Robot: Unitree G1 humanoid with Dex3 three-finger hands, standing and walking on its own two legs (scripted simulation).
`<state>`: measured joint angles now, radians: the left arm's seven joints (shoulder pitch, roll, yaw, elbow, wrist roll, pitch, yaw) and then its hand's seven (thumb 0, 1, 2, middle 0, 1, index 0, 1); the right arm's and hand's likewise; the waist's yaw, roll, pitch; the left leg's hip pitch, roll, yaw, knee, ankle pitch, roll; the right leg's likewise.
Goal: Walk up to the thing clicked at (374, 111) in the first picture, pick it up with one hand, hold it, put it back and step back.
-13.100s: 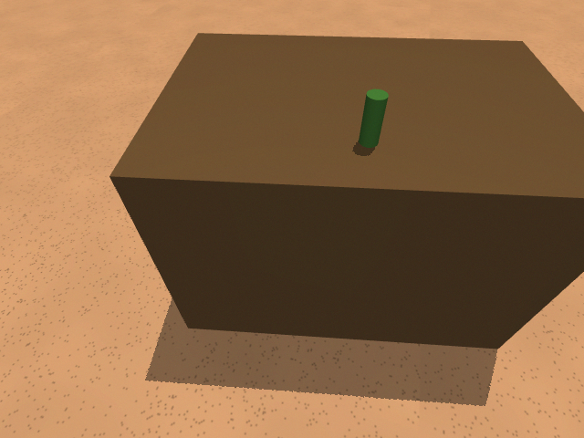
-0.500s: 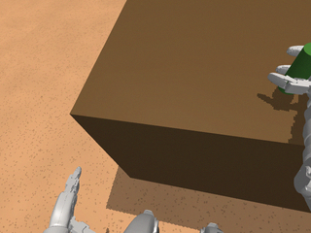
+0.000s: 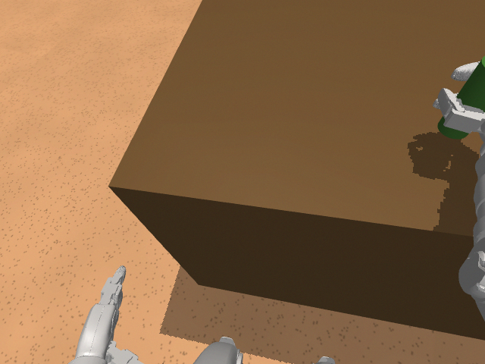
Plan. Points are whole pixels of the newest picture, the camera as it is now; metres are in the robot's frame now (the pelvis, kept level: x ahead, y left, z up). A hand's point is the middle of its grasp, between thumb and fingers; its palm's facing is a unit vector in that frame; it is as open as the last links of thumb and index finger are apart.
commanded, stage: settle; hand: right
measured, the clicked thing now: (474, 100) +0.52 -0.25 +0.13
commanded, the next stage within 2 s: lift in 0.58 s
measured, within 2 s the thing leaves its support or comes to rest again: neither
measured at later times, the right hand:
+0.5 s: hand (469, 86) +0.52 -0.23 +0.15, palm faces +0.20 +0.98 +0.01, open 5.8 cm
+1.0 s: hand (477, 73) +0.50 -0.22 +0.18, palm faces +0.20 +0.98 +0.01, open 5.8 cm
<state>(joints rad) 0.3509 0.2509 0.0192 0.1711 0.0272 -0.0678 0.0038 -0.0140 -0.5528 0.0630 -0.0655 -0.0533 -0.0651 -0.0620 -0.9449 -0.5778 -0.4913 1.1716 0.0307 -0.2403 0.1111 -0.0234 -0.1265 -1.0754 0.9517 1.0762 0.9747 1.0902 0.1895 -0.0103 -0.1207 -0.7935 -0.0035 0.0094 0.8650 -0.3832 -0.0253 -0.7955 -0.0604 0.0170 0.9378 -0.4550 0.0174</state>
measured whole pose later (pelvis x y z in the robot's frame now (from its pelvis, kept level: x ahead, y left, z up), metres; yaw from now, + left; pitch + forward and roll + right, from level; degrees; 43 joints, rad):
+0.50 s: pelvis +0.01 +0.00 +0.01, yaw +0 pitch +16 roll +2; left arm 0.34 0.25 0.03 0.26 0.01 -0.07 0.00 -0.01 -0.55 0.06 -0.06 -0.05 -0.06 -0.06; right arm -0.96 -0.56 -0.46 1.16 0.05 -0.18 0.12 -0.02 -0.12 -1.09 0.96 1.08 0.98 1.09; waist 0.16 -0.01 -0.11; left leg -0.70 0.01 0.00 0.78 -0.36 -0.03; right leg -0.70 -0.05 0.00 0.84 -0.42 0.01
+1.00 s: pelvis +0.01 +0.00 +0.02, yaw +0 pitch +13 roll +1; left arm 0.34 0.26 0.04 0.31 0.00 -0.07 0.01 -0.01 -0.54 0.06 -0.05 -0.05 -0.06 -0.06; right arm -0.90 -0.49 -0.44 1.02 0.07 -0.11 0.10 -0.02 -0.11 -1.11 0.96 1.08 0.98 1.09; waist 0.12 -0.02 -0.11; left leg -0.60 0.01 -0.01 0.71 -0.33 -0.03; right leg -0.59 -0.05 -0.01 0.76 -0.39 0.02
